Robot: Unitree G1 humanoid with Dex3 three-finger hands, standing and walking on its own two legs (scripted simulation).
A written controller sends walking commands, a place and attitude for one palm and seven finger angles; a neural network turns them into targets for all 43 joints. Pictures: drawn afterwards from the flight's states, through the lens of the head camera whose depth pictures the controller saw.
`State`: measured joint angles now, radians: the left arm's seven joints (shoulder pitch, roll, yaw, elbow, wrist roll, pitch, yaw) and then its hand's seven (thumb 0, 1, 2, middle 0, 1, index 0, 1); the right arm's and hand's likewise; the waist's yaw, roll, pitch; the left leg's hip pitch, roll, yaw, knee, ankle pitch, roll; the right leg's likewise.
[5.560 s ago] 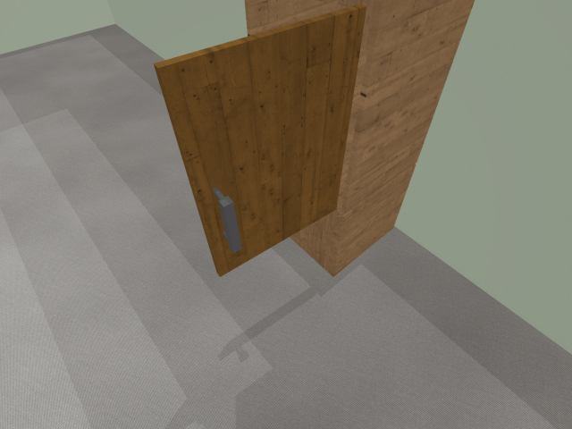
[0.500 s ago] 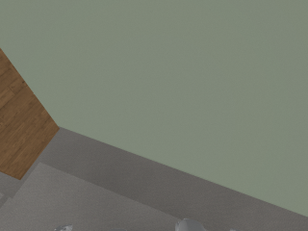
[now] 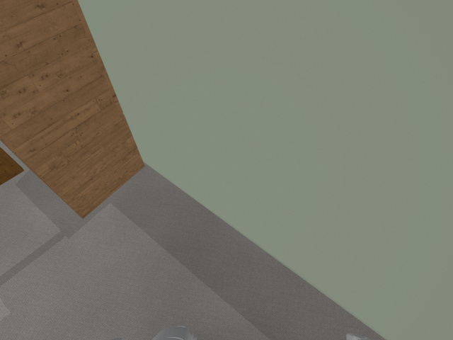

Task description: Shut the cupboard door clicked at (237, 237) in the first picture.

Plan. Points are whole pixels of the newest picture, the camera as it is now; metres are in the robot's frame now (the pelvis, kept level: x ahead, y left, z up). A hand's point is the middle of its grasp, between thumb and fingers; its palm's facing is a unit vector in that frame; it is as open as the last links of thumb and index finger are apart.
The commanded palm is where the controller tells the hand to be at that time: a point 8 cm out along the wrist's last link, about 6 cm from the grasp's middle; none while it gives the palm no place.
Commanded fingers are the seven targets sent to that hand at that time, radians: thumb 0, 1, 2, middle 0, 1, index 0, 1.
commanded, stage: turn to face it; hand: left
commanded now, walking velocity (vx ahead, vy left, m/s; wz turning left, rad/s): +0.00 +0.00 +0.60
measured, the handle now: out of the picture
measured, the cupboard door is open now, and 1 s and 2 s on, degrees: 85 85 85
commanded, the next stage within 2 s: take the last steps up to it in 1.38 s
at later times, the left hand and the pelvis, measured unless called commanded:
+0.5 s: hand out of the picture +0.06 +0.18 -0.15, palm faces +0.29 -0.91 -0.31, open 7.3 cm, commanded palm none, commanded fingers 0.00 0.90 0.90 -0.20 -0.30 -0.20 -0.30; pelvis +0.02 -0.05 +0.00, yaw +18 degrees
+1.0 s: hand out of the picture -0.02 +0.20 -0.16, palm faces +0.58 -0.77 -0.26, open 7.4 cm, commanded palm none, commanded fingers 0.00 0.90 0.90 -0.20 -0.30 -0.20 -0.30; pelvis +0.03 -0.04 +0.00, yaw +35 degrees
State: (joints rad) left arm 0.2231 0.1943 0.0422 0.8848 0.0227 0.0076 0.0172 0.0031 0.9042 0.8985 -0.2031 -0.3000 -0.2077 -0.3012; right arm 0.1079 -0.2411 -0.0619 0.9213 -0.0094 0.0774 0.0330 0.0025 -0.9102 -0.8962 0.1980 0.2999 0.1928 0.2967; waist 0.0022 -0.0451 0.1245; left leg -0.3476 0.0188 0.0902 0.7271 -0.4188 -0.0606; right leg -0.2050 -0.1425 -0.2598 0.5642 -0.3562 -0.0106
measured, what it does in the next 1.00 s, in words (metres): steps on the spot, turning left: left foot, then right foot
